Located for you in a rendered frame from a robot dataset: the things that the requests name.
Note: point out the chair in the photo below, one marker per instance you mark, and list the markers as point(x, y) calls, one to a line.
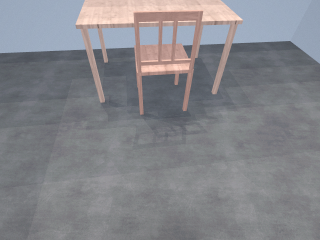
point(164, 59)

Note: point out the table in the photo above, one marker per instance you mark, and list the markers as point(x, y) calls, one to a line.
point(100, 14)

